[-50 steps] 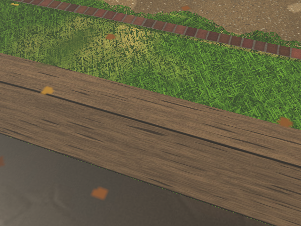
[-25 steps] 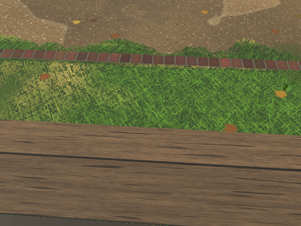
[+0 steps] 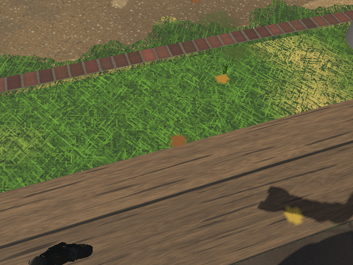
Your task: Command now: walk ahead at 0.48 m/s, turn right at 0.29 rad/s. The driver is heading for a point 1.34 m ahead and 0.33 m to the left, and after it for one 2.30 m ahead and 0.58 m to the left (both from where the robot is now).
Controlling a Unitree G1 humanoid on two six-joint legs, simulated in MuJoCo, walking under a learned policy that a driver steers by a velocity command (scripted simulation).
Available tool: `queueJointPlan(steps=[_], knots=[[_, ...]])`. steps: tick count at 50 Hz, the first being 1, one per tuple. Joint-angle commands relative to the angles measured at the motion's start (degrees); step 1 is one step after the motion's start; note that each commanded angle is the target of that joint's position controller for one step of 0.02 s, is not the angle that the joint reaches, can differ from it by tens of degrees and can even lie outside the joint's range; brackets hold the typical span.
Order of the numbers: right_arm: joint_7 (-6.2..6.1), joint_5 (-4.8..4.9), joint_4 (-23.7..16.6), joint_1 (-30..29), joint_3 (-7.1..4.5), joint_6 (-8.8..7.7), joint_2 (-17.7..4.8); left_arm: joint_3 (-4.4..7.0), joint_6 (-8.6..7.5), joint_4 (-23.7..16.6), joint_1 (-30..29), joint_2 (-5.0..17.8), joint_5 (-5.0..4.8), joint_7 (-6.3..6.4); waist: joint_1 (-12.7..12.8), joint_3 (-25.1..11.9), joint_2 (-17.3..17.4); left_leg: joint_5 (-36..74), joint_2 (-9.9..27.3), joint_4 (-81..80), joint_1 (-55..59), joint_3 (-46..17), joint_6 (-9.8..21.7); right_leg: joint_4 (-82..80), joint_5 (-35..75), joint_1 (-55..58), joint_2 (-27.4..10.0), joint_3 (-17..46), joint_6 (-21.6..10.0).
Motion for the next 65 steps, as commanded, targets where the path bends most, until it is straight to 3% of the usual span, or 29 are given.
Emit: queueJointPlan(steps=[1, 2, 3, 4, 5, 7, 10, 15, 21, 24, 26, 27, 28, 29, 30, 32, 33, 35, 41, 48, 51, 53, 54, 55, 56, 57, 59, 60, 65], knots=[[0.91, 1.43, -7.14, 0.82, 0.09, -0.91, -2.73, 4.40, -1.45, 3.21, 24.38, 14.77, 0.77, 2.75, 11.43, -21.68, -9.21, 9.91, 0.20, 44.96, -38.09, -0.69, 3.42, -6.34, -6.55, 53.37, -21.74, 32.72, -10.49], [0.67, 1.07, -7.05, -1.98, -1.75, -0.89, -8.77, 4.87, -0.99, 3.09, 26.43, 15.66, -1.37, 3.25, 13.27, -26.21, -5.96, -0.70, -4.21, 54.91, -41.61, -10.21, 3.72, -12.58, 3.91, 51.64, -26.61, 47.08, -13.37], [0.69, 1.19, -8.52, -7.27, -2.10, -0.94, -9.19, 4.47, -0.99, 4.40, 21.96, 14.06, -1.80, 3.64, 11.17, -16.43, -2.86, 4.91, -0.91, 55.08, -45.43, -13.08, 4.33, -12.22, 10.66, 45.19, -22.91, 34.57, -11.71], [0.93, 1.18, -8.70, -8.55, -1.29, -1.53, -7.20, 3.42, -1.42, 4.94, 19.07, 10.36, -1.88, 3.75, 9.10, -9.13, -2.04, 8.00, 0.63, 50.78, -44.34, -12.62, 4.61, -13.69, 16.23, 35.84, -20.17, 27.37, -10.13], [1.17, 0.60, -7.72, -7.86, -1.34, -1.26, -6.66, 2.57, -1.83, 5.19, 16.25, 7.75, -1.74, 3.74, 6.53, -5.32, -0.62, 9.26, 2.12, 46.20, -41.87, -12.50, 4.55, -15.45, 17.85, 29.77, -16.82, 22.17, -7.66], [1.75, -0.94, -5.74, -3.64, -1.26, 0.66, -5.55, 1.53, -2.61, 5.70, 13.88, 5.30, -2.13, 3.64, 3.05, -3.61, -2.59, 9.98, 2.54, 41.74, -35.69, -11.99, 3.66, -18.88, 18.80, 22.12, -13.40, 16.22, -6.24], [2.62, -1.37, -6.09, -5.75, -1.37, 1.81, -4.39, 1.70, -3.91, 7.58, 15.82, 6.30, -2.67, 3.45, 2.41, -1.68, -3.03, 13.45, 2.46, 37.99, -37.65, -10.27, 2.72, -23.12, 17.85, 19.86, -12.14, 13.80, -7.08], [2.96, -1.13, -9.99, -18.79, -0.97, 1.60, -3.70, 1.47, -4.33, 10.26, 19.73, 6.02, -2.84, 3.35, 5.12, 2.46, -2.73, 25.01, 2.61, 23.96, -43.28, -8.96, 1.48, -25.57, 18.73, 21.64, -10.56, 10.26, -6.01], [3.02, -0.76, -13.11, -27.97, -0.59, 1.11, -4.09, 1.42, -4.39, 13.72, 24.61, 7.60, -2.22, 4.19, 7.34, 3.72, -2.14, 27.83, -0.63, 11.09, -40.85, -7.63, 4.44, -23.93, 25.21, 30.19, -13.57, 9.77, -4.54], [2.30, -0.84, -11.81, -22.99, -1.25, 0.63, -5.47, 1.60, -4.17, 14.50, 23.09, 9.19, -1.64, 4.84, 4.26, 0.84, -2.90, 20.38, -4.56, 7.73, -31.84, -6.23, 7.27, -15.43, 43.68, 33.83, -14.10, 8.43, -2.77], [1.03, -1.58, -6.61, -6.65, -2.61, -0.28, -8.22, 1.48, -3.81, 14.79, 22.32, 9.41, -1.49, 4.86, -2.79, -8.50, -1.04, 20.36, -5.41, 3.27, -10.95, -6.92, 10.22, 5.58, 44.35, 28.42, -10.53, 5.43, -0.95], [0.15, -3.02, -5.37, 1.54, -4.06, -0.57, -13.95, 0.30, -4.10, 12.73, 24.87, 5.52, -2.77, 4.58, -3.96, -16.55, 6.68, 14.20, 9.31, 2.33, 5.60, -24.70, 14.36, 24.96, 23.01, 13.64, -5.83, 2.70, 0.67], [0.71, -2.27, -4.72, 1.88, -4.87, -0.23, -16.92, 0.16, -4.03, 13.22, 30.25, 2.90, -3.53, 4.25, -0.87, -21.38, 16.78, 15.34, 20.51, -5.46, 13.61, -50.18, 20.91, 41.10, -20.97, -1.96, 4.78, 4.81, 1.93], [1.11, -0.18, -5.12, -3.62, -4.10, 0.10, -12.93, 1.16, -3.73, 13.10, 24.45, 7.23, -2.02, 4.51, 0.29, -13.88, 6.80, 10.82, 16.89, -7.36, 6.97, -46.80, 18.71, 43.86, -17.06, -6.52, 0.61, 10.63, 0.86], [1.29, 0.24, -5.97, -9.28, -3.14, 0.01, -9.34, 1.13, -4.03, 12.07, 20.94, 6.84, -2.11, 4.10, 2.14, -6.57, 3.98, 11.78, 15.18, -9.03, -1.81, -37.78, 17.27, 41.34, -11.55, -6.89, -2.09, 9.73, 0.76], [1.43, 0.11, -5.31, -12.71, -1.86, -0.56, -5.29, 0.79, -3.30, 12.10, 18.90, 5.00, -1.43, 3.56, 4.81, -1.25, 2.64, 19.79, 9.12, -12.68, -11.59, -27.04, 13.26, 35.42, -7.21, -3.01, -5.65, 8.20, 1.21], [1.26, 0.22, -4.66, -12.54, -1.74, -0.87, -5.21, 0.50, -2.51, 12.66, 21.37, 4.02, -1.03, 3.14, 6.16, -2.10, 5.65, 22.67, 8.93, -13.65, -13.86, -24.51, 13.47, 34.02, -6.68, -0.18, -6.07, 7.61, 2.04], [1.41, 0.51, -2.97, -9.97, -1.86, -1.86, -5.47, 0.29, -1.64, 12.82, 20.48, 3.08, -0.74, 2.69, 6.46, -1.47, 4.65, 27.42, 8.02, -15.29, -15.36, -21.60, 14.33, 32.50, -5.68, -0.28, -6.62, 6.45, 3.24], [1.40, 0.70, 0.43, -5.00, -1.95, -2.09, -6.08, -0.24, -1.39, 8.64, 6.41, 2.29, -1.06, 2.15, 4.17, 2.39, 3.63, 30.04, 4.94, -18.92, -12.10, -15.12, 13.68, 16.55, 5.93, -8.78, -8.81, 3.04, 6.11], [0.65, 0.07, 3.58, -0.32, -2.01, -1.80, -6.93, -0.60, -2.02, 5.68, -3.08, 2.44, -1.46, 2.36, 1.77, 3.24, 4.67, 39.27, 7.42, -15.45, -3.49, -13.56, 12.60, 1.69, 8.23, -5.79, -6.12, 1.08, 4.15], [0.08, -0.26, 4.12, -1.88, -2.23, -1.43, -7.77, 0.19, -2.76, 6.45, 0.82, 3.77, -1.27, 2.86, 4.39, 1.55, 4.88, 52.89, 8.41, -7.98, -0.84, -13.56, 11.26, -1.83, 1.58, 1.65, -3.56, 0.64, 1.59], [0.19, -0.01, 3.83, -3.36, -1.94, -1.14, -7.46, 1.73, -4.07, 11.84, 17.71, 6.56, -0.33, 3.90, 11.46, -7.67, 1.81, 53.65, 4.21, 11.82, -7.64, -11.23, 9.45, -6.71, 2.15, 23.59, -3.24, 1.81, -1.08], [0.57, 1.41, 1.29, -1.61, -0.74, -1.32, -3.34, 3.21, -4.50, 12.75, 26.37, 12.29, 1.26, 4.78, 12.92, -16.31, -6.43, 32.05, -0.76, 30.95, -22.98, -8.51, 7.57, -8.61, -5.38, 40.60, -19.03, 20.38, -4.85], [0.44, 2.17, 1.79, 3.93, -0.62, -1.00, -1.26, 4.08, -3.72, 13.04, 26.35, 15.12, 0.34, 4.40, 10.30, -21.15, -14.90, -3.89, -8.87, 44.87, -37.01, -9.86, 6.83, -15.99, -7.40, 47.15, -29.29, 41.19, -9.66], [0.02, 0.84, 2.26, -1.44, -2.20, -0.32, -7.04, 3.16, -3.28, 12.23, 20.90, 10.41, -1.13, 4.19, 9.16, -13.08, -4.40, 0.83, -4.59, 47.61, -40.34, -14.88, 7.72, -17.24, -12.61, 39.59, -25.72, 35.71, -7.12], [0.48, 0.83, 1.41, -4.66, -2.23, -0.55, -6.08, 2.16, -3.51, 11.37, 15.52, 6.73, -1.50, 4.05, 7.42, -5.92, -2.69, 6.58, -2.37, 45.56, -40.00, -14.92, 7.80, -19.58, -10.52, 30.95, -23.43, 27.18, -5.33], [1.11, -0.08, 1.84, -6.11, -2.21, 0.37, -4.04, 1.13, -4.30, 11.85, 12.63, 2.89, -1.65, 4.15, 5.06, -0.68, -2.49, 11.65, 0.21, 41.67, -36.29, -14.50, 7.23, -23.04, -1.49, 22.10, -18.11, 15.48, -1.05], [1.61, -0.49, 2.01, -4.42, -2.09, 1.16, -2.93, 1.08, -4.70, 12.34, 12.92, 2.96, -1.83, 4.42, 3.89, -1.21, -4.99, 12.59, 0.58, 41.09, -34.40, -13.99, 6.50, -23.55, 1.47, 20.40, -17.98, 12.38, -0.80], [2.75, -0.60, -0.55, -11.86, -2.18, 2.87, -1.60, 1.41, -6.25, 14.56, 17.56, 3.47, -2.25, 4.76, 3.63, 0.98, -2.90, 20.00, 1.65, 38.88, -42.08, -12.11, 4.87, -25.03, 13.12, 22.06, -16.41, 2.38, -0.58]])
Velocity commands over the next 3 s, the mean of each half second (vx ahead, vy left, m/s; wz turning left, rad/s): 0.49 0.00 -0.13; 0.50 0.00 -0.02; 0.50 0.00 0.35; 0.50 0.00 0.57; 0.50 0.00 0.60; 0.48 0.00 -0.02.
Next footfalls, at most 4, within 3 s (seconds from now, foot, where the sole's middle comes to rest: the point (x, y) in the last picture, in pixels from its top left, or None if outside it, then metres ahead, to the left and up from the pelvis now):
0.52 left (145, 255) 0.47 0.09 -0.75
1.06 right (193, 181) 0.76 -0.12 -0.75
1.62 left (144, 134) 1.02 0.08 -0.75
2.16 right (144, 78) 1.38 0.07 -0.75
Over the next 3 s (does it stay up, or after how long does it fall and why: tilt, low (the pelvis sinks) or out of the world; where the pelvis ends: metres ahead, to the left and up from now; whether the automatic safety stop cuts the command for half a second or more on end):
stays up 1.46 0.39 0.03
